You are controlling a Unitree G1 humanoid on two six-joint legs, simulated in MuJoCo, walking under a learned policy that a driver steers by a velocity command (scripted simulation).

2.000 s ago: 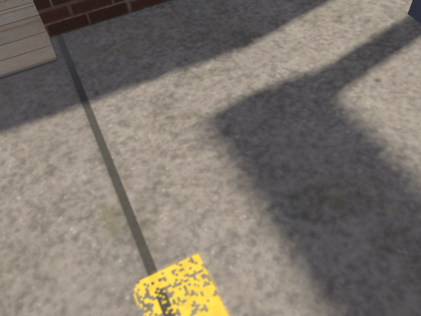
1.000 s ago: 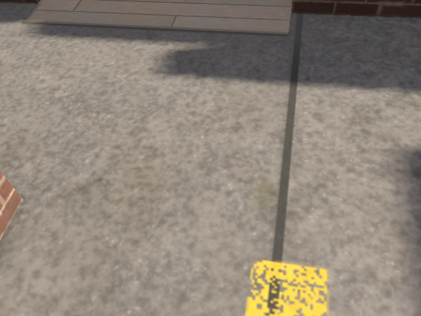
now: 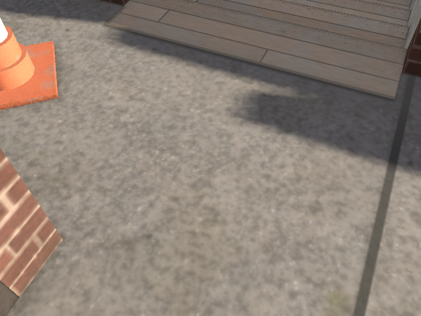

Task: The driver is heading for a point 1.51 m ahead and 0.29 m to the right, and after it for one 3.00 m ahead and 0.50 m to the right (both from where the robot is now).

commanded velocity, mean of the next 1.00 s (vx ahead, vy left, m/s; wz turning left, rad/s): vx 0.18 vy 0.00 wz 0.01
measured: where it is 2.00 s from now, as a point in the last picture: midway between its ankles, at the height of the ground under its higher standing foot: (222, 237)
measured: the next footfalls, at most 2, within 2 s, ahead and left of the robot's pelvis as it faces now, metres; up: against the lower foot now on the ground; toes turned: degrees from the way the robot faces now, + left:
left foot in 0.28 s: +0.27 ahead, +0.12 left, +0.00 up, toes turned +2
right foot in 0.52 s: +0.14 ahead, -0.09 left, +0.00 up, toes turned -1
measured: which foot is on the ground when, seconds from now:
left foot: up 0.00-0.26, down 0.28-1.00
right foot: down 0.00-0.30, up 0.32-0.50, down 0.52-0.90, up 0.92-1.00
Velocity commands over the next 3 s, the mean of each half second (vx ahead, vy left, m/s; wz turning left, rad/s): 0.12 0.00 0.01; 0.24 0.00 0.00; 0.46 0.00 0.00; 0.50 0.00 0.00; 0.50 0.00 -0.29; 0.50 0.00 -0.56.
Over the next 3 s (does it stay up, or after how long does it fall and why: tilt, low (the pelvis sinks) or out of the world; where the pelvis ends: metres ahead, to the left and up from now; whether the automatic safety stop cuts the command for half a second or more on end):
stays up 1.31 -0.08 -0.01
